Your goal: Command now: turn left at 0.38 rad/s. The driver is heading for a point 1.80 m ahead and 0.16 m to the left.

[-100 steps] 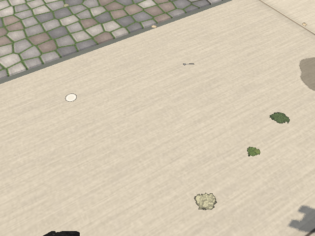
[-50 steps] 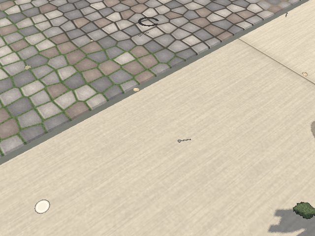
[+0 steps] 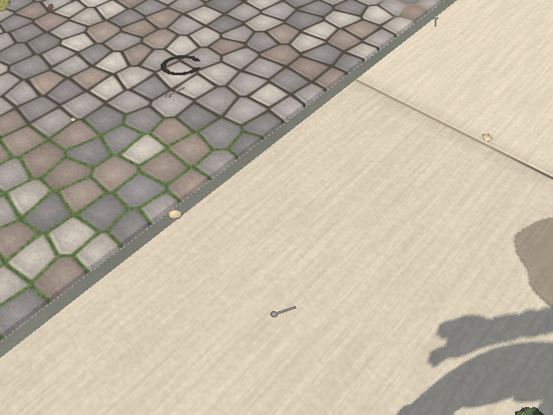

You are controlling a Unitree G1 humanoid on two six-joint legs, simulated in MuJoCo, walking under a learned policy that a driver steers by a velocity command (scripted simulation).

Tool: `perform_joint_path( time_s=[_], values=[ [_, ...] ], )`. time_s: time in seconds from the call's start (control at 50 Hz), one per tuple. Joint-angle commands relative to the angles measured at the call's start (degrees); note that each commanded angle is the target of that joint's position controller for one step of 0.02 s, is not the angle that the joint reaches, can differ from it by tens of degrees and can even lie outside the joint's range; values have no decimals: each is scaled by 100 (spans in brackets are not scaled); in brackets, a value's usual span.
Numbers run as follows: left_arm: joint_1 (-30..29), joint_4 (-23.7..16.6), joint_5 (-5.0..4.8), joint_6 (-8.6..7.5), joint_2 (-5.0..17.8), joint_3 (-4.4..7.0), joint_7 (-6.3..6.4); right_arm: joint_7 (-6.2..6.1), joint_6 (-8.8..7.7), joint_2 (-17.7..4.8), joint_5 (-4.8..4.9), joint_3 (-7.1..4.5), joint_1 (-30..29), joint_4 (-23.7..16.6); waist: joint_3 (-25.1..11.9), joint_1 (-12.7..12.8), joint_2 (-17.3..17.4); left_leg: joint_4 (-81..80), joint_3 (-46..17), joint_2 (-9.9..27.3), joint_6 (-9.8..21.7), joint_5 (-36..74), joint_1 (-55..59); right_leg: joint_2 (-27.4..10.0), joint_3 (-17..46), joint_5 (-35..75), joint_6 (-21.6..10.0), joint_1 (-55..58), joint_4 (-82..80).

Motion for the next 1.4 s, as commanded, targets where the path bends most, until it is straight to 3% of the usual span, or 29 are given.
perform_joint_path(
  time_s=[0.02,0.08,0.14,0.18,0.2,0.22,0.24,0.26,0.32,0.46,0.58,0.62,0.66,0.7,0.76,0.82,0.88,0.9,0.94,1.02,1.1,1.14,1.16,1.18,1.2,1.24,1.26,1.32,1.4],
  values=[
    [-330,-414,-85,-222,914,218,73,-33,50,-490,29,-184,-146,-455,-223,-6,-893,1249,-132,277,-123,-438,-1084,-1881,1295,3312,-1315,831,-925],
    [-359,-332,-132,-156,1009,267,73,57,84,-284,35,-83,-317,-610,-341,122,-1067,323,336,282,-227,177,-476,-1528,525,3390,-1080,762,-800],
    [-238,-259,-188,-96,1165,324,63,207,120,-460,78,-126,-306,-764,-526,183,-1230,-691,636,154,-110,574,234,-1588,316,3213,-981,809,-567],
    [-289,-221,-288,-99,1156,316,35,246,158,-535,40,-199,117,-669,-581,-49,-1054,-1780,854,-63,130,1450,1073,-1497,76,2679,-694,500,-49],
    [74,-74,-252,-130,981,276,-17,186,166,-724,7,-288,333,-643,-670,-76,-521,-2300,499,-25,332,2299,1810,-1245,-279,1920,-327,37,676],
    [111,-215,21,-154,633,171,-70,68,167,-1458,-18,-467,513,-758,-737,19,1092,-2489,-1482,1343,904,4573,2810,-611,-767,-465,274,-1474,2398],
    [-381,-526,49,-194,517,113,-53,125,62,-1657,-213,-428,642,-867,-1096,-210,1535,-2618,-3026,2465,2202,5554,2715,135,4,-2452,449,-2342,3661],
    [-595,-564,-82,-187,806,185,-35,178,-61,-1432,-256,-374,621,-900,-1130,-353,775,-2778,-2815,2307,2315,4779,2589,-1,471,-2249,395,-2476,4252],
    [-499,-394,-93,-118,978,283,89,48,-128,-999,-26,-251,-133,-974,-520,29,374,-2861,-1764,1439,1428,3140,1857,-247,587,-902,278,-2394,3726],
    [-370,-360,-113,-138,605,162,20,-102,-68,-833,-98,-154,-69,-999,-675,4,584,-2963,-1439,1136,1404,2512,1647,-112,452,-161,464,-1622,2301],
    [-159,-197,-147,-200,520,52,-148,13,-91,-458,-236,74,-243,-738,-388,14,585,-2989,-1180,1039,1249,1223,945,-176,154,260,310,-88,441],
    [-162,-235,-81,-240,692,55,-179,20,-118,-514,-194,83,-59,-609,-233,79,315,-2765,-1066,836,888,1153,910,-181,237,1179,121,292,-457],
    [-269,-342,-126,-249,1386,184,-161,-12,-172,-632,-279,18,283,-647,-322,-370,-718,-2125,-404,145,453,990,922,-765,1032,2571,-302,209,-236],
    [-300,-350,-171,-255,1098,160,-206,-112,-135,-591,-243,-12,-151,-738,-281,-157,-1151,-1599,175,-104,199,1181,1332,-872,1567,1523,-610,-447,-707],
    [-293,-444,-158,-278,1075,165,-178,-168,-1,-486,-176,-75,-101,-802,-279,-121,-1187,-1469,180,-56,309,1235,1347,-854,1850,1363,-664,-594,-649],
    [-323,-606,-213,-219,968,156,-120,-131,3,-506,-171,-166,85,-827,-379,-117,-553,-1911,-49,310,521,1356,1665,-426,1492,1031,-415,-1002,-31],
    [-238,-804,-195,-132,761,121,-134,-134,-25,-798,-219,-248,251,-852,-456,-74,1112,-2979,-1889,2265,1683,2696,2081,139,340,-1323,109,-1986,2314],
    [-295,-830,-193,-96,945,205,-157,-159,-84,-712,-248,-198,281,-921,-451,-124,764,-3027,-2070,2597,2015,3401,2059,-22,504,-1850,186,-2243,3456],
    [-135,-763,-262,12,828,220,-175,-182,-151,-721,-174,-194,-179,-1006,-298,133,214,-2981,-1207,2251,1709,3434,1924,-284,611,-1398,248,-2319,3707],
    [-430,-970,-258,49,505,55,-305,-202,-46,-901,-146,-267,-174,-926,-398,-65,580,-2851,106,1632,1349,3587,1832,-272,-8,-654,348,-1509,2262],
    [-240,-1100,-271,83,690,128,-456,-157,28,-1092,21,-335,-25,-842,-677,13,752,-2350,376,1811,1113,3529,2001,6,-450,83,121,-615,672],
    [213,-985,-221,123,953,270,-382,-95,-7,-830,48,-273,303,-674,-706,158,276,-1416,873,1513,484,2425,1258,161,-253,1233,-246,570,-447],
    [431,-1072,-215,110,1639,450,-270,-55,-21,-496,-209,-171,324,-791,-665,106,-1230,283,1365,869,-114,223,-261,-1132,1645,3217,-780,1526,-746],
    [295,-1283,10,-4,1907,429,-295,-85,-47,-467,-265,-126,-106,-1131,-878,227,-1744,1634,645,157,-384,-1502,-1322,-2359,3218,4164,-2078,1363,-797],
    [357,-1265,69,-132,1572,344,-352,-119,-34,-739,-130,-202,-414,-1129,-1063,504,-972,2202,54,290,-346,-1307,-1325,-2181,2869,3655,-2190,1215,-932],
    [-170,-1212,-62,-240,1185,221,-312,-195,23,-755,-72,-242,-223,-935,-677,137,-672,2003,-80,481,-252,-333,-1268,-1480,1930,2693,-1500,838,-899],
    [-419,-1211,-127,-234,940,121,-278,-222,60,-796,-117,-257,-78,-832,-640,15,-743,1866,-75,515,-292,14,-1081,-1339,1632,2748,-1339,676,-900],
    [-572,-1110,-2,-286,433,-95,-216,-149,89,-520,-66,-177,357,-572,-843,-163,-811,1364,-6,505,-399,733,-119,-1030,920,2891,-1244,335,-992],
    [-482,-844,74,-286,584,-75,-186,-79,99,-384,-53,-35,-19,-630,-504,113,-909,-266,66,556,-403,671,542,-1055,799,1822,-1237,236,-1174]
  ],
)
Velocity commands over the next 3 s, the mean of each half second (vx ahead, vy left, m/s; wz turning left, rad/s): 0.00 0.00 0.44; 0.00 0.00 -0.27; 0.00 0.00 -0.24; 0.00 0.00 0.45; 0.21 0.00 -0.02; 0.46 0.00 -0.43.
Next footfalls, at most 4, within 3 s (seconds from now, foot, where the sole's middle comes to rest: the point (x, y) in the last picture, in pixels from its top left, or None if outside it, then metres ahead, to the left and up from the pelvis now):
0.20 left None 0.04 0.14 -0.77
0.62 right None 0.09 -0.09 -0.77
1.14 right None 0.06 -0.12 -0.77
1.66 left None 0.03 0.09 -0.77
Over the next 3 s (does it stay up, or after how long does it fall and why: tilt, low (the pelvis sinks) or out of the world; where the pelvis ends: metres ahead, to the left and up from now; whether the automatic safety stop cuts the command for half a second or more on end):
stays up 0.31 -0.04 -0.02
